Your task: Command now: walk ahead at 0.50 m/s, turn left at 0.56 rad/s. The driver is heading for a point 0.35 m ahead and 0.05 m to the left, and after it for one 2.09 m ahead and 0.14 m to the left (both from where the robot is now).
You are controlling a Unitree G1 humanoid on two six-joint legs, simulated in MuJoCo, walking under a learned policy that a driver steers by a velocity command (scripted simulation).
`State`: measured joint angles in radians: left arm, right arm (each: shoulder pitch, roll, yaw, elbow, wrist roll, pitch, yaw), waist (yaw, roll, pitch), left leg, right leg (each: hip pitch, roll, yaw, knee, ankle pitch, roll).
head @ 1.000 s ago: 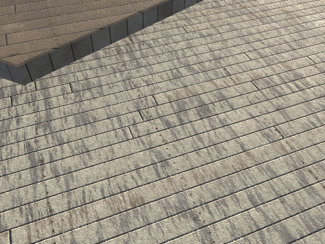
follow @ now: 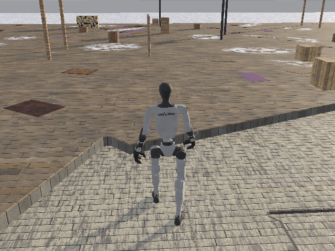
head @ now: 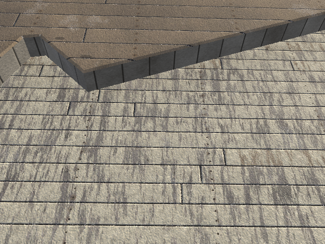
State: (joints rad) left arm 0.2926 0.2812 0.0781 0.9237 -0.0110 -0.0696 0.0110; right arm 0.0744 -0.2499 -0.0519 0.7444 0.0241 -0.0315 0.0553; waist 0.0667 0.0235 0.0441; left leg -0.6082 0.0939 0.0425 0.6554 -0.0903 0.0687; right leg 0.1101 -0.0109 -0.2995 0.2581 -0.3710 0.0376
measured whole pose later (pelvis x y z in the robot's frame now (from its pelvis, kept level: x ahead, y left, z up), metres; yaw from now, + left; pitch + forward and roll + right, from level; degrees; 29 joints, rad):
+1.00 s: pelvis +0.32 +0.06 +0.01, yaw +5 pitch +1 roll -1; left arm 0.16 0.34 0.10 0.74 -0.02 0.03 0.02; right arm 0.23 -0.27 -0.07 0.73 -0.03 0.00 -0.04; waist 0.00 -0.04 0.04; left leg -0.26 0.00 -0.02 0.49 -0.25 0.01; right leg -0.54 0.10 0.11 0.94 -0.42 0.02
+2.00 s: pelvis +0.41 +0.03 +0.02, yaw +4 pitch +2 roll -2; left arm 0.06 0.31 0.08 0.72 -0.01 -0.09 -0.04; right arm 0.46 -0.26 -0.06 0.77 0.02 -0.04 -0.03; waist -0.07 -0.03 0.02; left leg -0.06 -0.01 -0.11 0.32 -0.29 0.03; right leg -0.54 -0.01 0.04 0.70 -0.17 0.03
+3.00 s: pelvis +0.90 +0.12 +0.01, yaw +6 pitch +1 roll +2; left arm 0.12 0.26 0.04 0.83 0.04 -0.01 -0.07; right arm 0.40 -0.23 -0.03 0.90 -0.03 -0.09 0.00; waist -0.04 -0.04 0.05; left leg 0.06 -0.04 0.23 0.20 -0.28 0.04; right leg -0.62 -0.07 -0.04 0.75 -0.04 -0.04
